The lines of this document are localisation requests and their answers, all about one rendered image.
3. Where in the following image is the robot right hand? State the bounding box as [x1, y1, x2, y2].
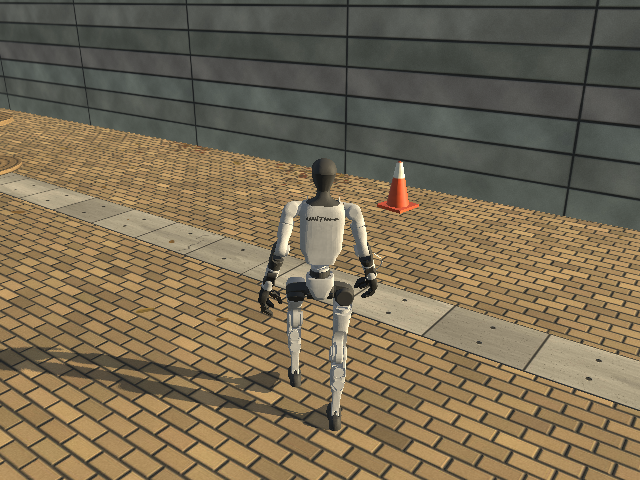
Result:
[354, 276, 378, 298]

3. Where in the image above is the robot left forearm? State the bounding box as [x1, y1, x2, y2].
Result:
[261, 241, 284, 291]

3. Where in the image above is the robot head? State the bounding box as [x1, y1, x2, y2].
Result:
[306, 158, 340, 207]

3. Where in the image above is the right robot upper arm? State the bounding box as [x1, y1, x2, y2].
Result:
[343, 202, 370, 258]

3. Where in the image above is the left robot upper arm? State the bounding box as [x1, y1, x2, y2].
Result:
[274, 201, 302, 257]

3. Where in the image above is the robot left thigh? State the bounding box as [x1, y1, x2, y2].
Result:
[286, 277, 306, 328]

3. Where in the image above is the robot left hand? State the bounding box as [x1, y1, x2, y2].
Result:
[258, 287, 282, 316]

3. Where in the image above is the robot right forearm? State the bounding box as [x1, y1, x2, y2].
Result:
[359, 242, 377, 280]

